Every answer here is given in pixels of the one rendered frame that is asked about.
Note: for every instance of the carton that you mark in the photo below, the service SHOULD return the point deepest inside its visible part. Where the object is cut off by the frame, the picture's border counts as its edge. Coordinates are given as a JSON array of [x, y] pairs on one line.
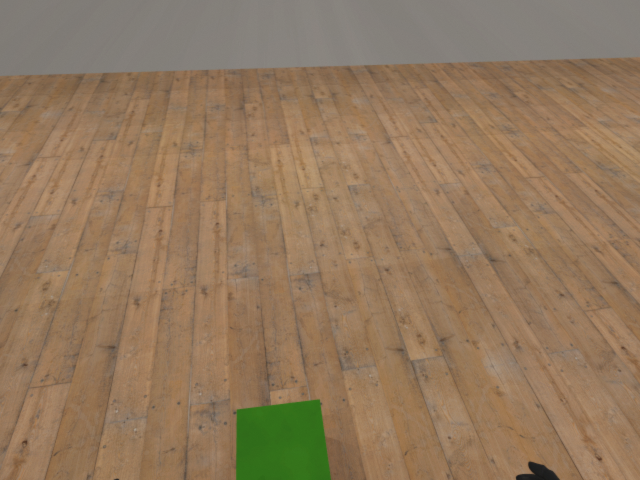
[[281, 442]]

